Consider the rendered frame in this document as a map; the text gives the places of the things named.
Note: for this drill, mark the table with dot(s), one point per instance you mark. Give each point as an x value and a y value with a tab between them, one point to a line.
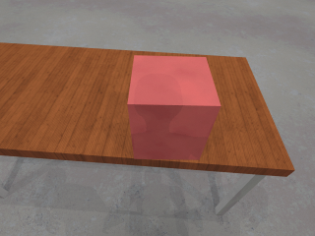
71	103

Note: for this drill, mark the carton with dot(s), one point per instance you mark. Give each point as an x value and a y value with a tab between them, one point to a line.
172	106

